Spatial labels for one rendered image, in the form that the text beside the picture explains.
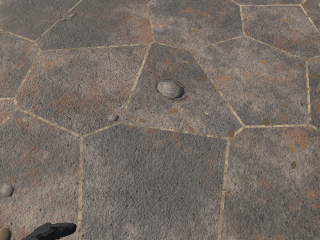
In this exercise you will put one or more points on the robot left hand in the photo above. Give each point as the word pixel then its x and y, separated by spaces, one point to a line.
pixel 50 231

